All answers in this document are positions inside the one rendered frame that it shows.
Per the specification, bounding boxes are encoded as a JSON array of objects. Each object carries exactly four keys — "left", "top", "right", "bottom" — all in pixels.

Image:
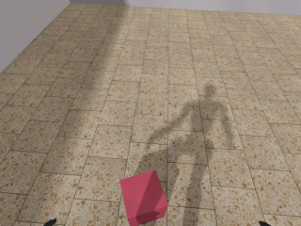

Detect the carton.
[{"left": 119, "top": 169, "right": 168, "bottom": 226}]

